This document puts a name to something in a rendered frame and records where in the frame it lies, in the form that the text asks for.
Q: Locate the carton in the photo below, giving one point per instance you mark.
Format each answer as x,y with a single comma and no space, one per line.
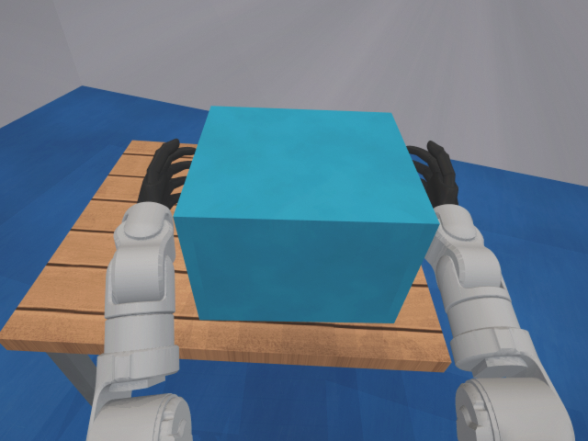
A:
302,215

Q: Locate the table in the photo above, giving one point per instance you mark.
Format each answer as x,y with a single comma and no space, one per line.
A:
63,313

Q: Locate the robot left forearm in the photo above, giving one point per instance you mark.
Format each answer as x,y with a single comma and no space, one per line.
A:
140,345

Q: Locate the right robot hand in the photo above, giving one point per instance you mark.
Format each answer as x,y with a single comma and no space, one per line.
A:
440,185

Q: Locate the robot right upper arm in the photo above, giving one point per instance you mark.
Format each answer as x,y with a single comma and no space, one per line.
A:
509,409

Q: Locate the robot left upper arm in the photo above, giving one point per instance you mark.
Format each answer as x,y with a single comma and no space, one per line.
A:
160,417

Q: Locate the left robot hand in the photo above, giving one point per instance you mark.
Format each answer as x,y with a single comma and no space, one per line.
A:
157,184

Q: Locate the robot right forearm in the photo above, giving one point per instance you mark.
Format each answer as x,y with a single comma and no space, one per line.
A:
487,338

